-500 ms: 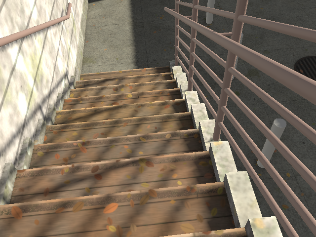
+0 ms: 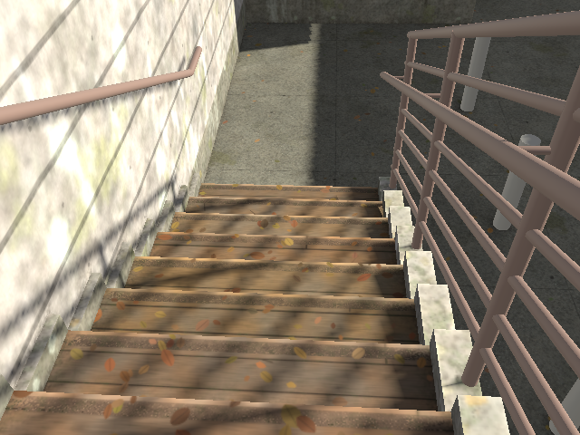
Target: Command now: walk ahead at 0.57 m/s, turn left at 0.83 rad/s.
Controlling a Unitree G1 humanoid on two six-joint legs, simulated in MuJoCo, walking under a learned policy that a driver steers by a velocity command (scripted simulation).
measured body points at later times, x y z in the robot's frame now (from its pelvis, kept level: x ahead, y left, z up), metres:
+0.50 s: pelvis +0.24 +0.04 -0.12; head +0.29 +0.07 +0.33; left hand +0.23 +0.29 -0.27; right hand +0.36 -0.16 -0.26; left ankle +0.27 +0.11 -0.85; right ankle +0.28 -0.11 -0.74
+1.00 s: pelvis +0.29 +0.02 -0.10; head +0.29 +0.01 +0.35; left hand +0.30 +0.27 -0.25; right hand +0.34 -0.22 -0.26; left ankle +0.27 +0.11 -0.85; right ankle +0.33 -0.06 -0.85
